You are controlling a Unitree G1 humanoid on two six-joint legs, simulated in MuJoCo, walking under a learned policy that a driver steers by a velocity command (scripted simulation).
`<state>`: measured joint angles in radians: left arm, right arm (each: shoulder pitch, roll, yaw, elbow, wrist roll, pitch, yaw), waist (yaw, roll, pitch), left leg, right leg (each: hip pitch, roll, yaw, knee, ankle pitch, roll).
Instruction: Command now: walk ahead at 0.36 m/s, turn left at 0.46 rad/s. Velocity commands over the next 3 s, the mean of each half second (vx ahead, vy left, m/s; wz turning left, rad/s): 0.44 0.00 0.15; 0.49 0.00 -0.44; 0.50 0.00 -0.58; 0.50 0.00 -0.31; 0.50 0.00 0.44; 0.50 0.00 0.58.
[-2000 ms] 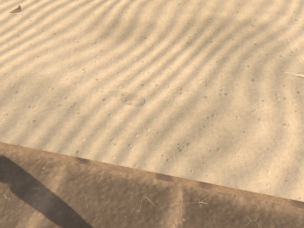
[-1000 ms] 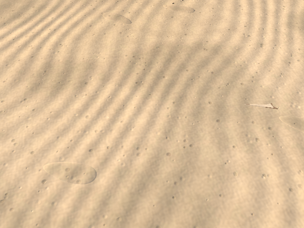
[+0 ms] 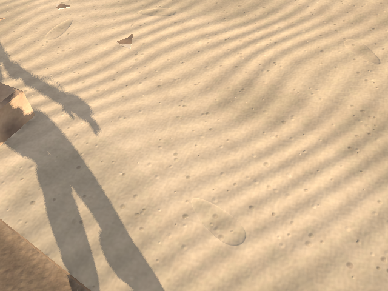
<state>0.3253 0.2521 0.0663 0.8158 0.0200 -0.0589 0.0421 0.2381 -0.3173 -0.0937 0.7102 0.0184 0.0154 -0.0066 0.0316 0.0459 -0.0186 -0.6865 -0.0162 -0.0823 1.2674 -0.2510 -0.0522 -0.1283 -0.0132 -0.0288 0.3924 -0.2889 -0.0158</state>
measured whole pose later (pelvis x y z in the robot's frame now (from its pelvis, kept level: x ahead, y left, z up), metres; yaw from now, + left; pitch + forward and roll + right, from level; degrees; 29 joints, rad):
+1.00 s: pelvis +0.51 +0.08 +0.06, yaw -13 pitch +3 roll +0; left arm 0.35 0.27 0.05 0.70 -0.01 -0.06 -0.02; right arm 0.12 -0.28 -0.03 0.65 -0.02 -0.11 0.00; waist 0.02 0.01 -0.01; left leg -0.69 0.09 -0.08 1.21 -0.25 -0.01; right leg -0.27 0.13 0.04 0.42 -0.19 -0.13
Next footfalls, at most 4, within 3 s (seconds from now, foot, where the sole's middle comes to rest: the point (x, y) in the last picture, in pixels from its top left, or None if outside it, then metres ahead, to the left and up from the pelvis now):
0.28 left None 0.23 0.19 -0.78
0.78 right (217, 278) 0.55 0.02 -0.72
1.24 left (183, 198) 0.86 0.14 -0.72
1.78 right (279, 175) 0.97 -0.24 -0.72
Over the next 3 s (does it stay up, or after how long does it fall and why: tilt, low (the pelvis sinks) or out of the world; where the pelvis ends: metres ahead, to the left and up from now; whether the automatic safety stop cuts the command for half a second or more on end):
stays up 1.49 -0.42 0.06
